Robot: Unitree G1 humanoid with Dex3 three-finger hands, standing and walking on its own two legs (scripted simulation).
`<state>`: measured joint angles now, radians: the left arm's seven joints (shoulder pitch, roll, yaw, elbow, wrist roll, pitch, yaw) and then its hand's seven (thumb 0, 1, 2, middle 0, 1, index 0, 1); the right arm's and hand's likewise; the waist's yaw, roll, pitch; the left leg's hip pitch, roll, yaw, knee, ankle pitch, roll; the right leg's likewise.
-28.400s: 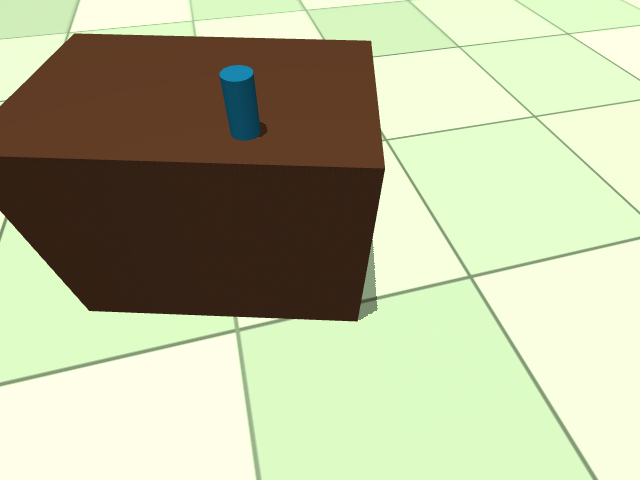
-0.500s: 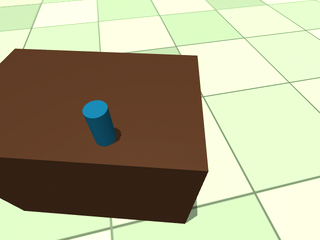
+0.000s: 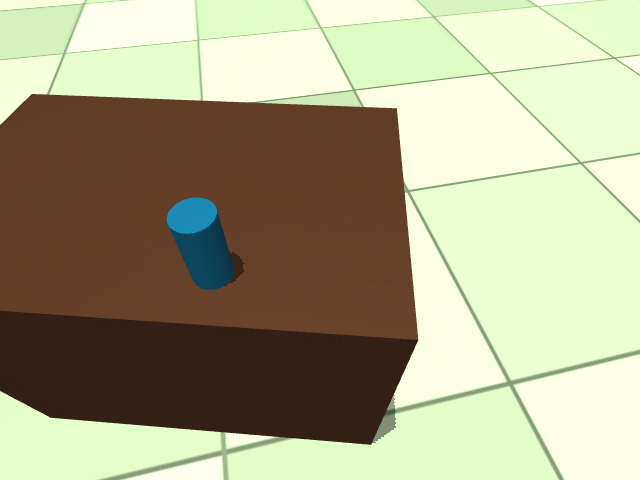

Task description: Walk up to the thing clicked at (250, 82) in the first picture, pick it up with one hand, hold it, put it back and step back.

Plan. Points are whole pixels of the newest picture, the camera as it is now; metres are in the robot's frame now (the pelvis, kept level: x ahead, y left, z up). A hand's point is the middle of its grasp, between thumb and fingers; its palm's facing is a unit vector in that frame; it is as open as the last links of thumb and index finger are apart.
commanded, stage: stand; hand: left
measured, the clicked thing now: (203, 246) +0.44 +0.19 -0.01
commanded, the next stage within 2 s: step back in 0.12 s
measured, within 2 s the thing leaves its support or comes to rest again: neither
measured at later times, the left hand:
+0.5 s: hand out of the picture +0.10 +0.32 -0.19, palm faces -0.02 -0.92 -0.38, open 7.4 cm
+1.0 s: hand out of the picture +0.00 +0.30 -0.15, palm faces -0.07 -0.91 -0.41, open 7.4 cm
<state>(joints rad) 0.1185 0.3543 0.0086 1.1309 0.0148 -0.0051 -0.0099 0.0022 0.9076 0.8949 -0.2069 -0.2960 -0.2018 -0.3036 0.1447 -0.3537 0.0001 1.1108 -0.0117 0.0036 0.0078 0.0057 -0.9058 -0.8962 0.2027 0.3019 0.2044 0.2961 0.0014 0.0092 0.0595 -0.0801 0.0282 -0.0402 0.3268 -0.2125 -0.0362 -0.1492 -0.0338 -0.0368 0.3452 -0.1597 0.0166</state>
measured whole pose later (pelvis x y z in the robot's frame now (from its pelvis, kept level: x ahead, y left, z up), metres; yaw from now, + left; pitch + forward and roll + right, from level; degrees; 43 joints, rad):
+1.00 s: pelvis -0.14 +0.05 -0.01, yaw -4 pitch -1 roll +2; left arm 0.11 0.35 0.07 0.83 0.03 0.05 0.01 0.00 0.91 0.89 -0.21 -0.30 -0.20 -0.30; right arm 0.12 -0.38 -0.03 0.87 0.01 0.05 -0.02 0.01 -0.90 -0.90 0.20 0.30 0.21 0.30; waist 0.01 0.00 0.18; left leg -0.42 -0.11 -0.13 1.14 -0.54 0.00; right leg -0.31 0.02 0.05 0.58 -0.25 -0.05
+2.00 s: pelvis -0.43 +0.03 -0.03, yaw -1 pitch -3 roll +3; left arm 0.08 0.40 0.08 0.73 0.03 0.06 0.02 0.00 0.90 0.89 -0.21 -0.30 -0.20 -0.30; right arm 0.19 -0.35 -0.04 0.87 -0.02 0.03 -0.02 0.01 -0.91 -0.90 0.20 0.30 0.20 0.30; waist 0.01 -0.07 0.22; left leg -0.25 -0.08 0.00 0.64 -0.34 0.01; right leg -0.43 -0.06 -0.01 0.75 -0.27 -0.03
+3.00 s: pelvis -0.66 -0.01 -0.02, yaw +1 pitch -3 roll -1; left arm 0.26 0.38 0.08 1.00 0.04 -0.03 -0.01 0.00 0.91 0.89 -0.21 -0.30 -0.20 -0.30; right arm 0.21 -0.38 -0.06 0.96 -0.04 0.03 0.03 0.01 -0.90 -0.90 0.21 0.30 0.21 0.30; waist 0.00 0.04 0.06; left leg -0.22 0.04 -0.03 0.64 -0.38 0.01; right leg -0.25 0.02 -0.06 0.59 -0.27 -0.03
